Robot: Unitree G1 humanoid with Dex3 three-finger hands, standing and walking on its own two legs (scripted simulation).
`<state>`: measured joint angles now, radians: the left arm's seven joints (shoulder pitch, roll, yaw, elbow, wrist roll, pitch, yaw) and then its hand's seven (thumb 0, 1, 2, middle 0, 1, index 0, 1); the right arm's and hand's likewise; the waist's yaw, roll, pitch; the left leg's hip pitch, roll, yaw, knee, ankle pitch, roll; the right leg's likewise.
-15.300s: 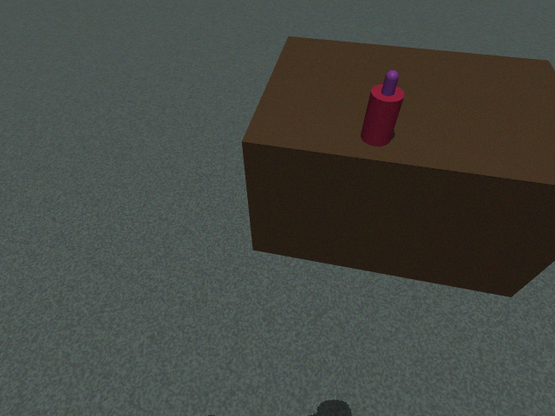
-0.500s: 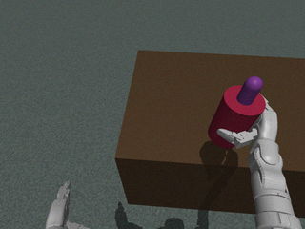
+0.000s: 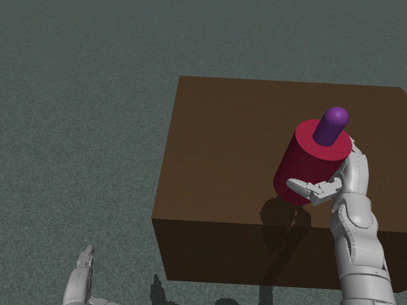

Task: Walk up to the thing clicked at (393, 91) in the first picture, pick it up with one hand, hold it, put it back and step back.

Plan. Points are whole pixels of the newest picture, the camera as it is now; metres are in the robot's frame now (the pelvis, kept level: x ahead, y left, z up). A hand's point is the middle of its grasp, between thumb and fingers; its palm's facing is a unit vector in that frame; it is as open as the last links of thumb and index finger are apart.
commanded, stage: hold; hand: right
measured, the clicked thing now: (313, 155) +0.34 -0.16 +0.15
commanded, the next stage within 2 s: none
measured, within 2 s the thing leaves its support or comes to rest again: neither
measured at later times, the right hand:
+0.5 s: hand (315, 167) +0.33 -0.17 +0.13, palm faces +0.20 +0.98 +0.00, open 12.0 cm
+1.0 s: hand (317, 165) +0.33 -0.17 +0.14, palm faces +0.19 +0.98 +0.01, open 12.0 cm
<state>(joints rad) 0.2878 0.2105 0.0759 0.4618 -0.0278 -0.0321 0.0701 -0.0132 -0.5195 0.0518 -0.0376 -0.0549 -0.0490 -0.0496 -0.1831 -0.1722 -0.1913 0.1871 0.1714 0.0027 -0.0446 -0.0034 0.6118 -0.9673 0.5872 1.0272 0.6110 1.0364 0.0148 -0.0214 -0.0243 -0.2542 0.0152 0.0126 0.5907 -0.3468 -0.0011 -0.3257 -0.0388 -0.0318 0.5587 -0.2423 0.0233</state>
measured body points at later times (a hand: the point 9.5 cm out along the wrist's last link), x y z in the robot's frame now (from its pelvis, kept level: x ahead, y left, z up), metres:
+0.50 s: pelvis +0.01 +0.00 +0.01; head +0.00 +0.02 +0.46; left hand +0.17 +0.26 -0.08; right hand +0.32 -0.22 +0.13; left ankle -0.02 +0.12 -0.73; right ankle +0.03 -0.14 -0.73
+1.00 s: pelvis +0.01 +0.00 +0.01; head +0.00 +0.01 +0.46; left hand +0.17 +0.26 -0.08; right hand +0.32 -0.22 +0.14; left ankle -0.02 +0.12 -0.73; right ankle +0.03 -0.14 -0.73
